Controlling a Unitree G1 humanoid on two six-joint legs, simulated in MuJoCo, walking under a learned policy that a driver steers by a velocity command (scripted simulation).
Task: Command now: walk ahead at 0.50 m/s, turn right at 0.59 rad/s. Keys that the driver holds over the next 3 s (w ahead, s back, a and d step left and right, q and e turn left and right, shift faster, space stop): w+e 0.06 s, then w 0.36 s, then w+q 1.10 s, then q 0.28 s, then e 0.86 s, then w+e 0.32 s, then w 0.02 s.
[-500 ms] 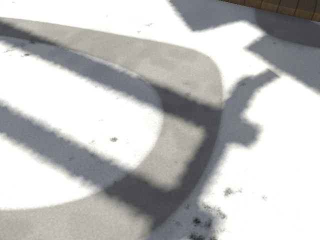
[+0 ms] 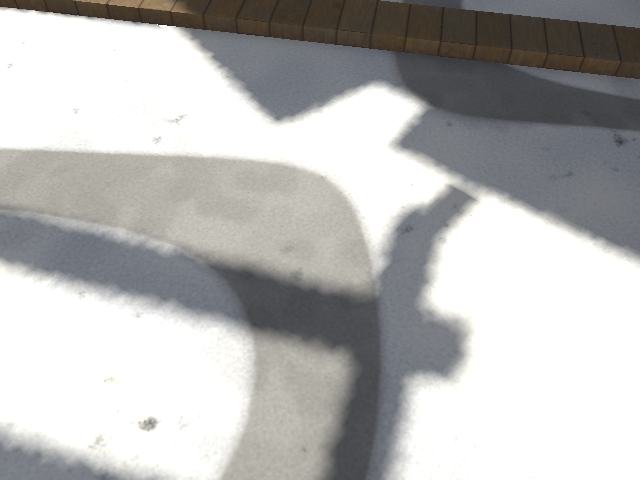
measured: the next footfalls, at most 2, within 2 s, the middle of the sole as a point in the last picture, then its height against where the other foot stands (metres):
right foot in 0.40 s outside the picture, level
left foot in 0.94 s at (334, 403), level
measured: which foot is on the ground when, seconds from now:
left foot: down 0.00-0.40, up 0.42-0.92, down 0.94-1.00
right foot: up 0.00-0.38, down 0.40-0.96, up 0.98-1.00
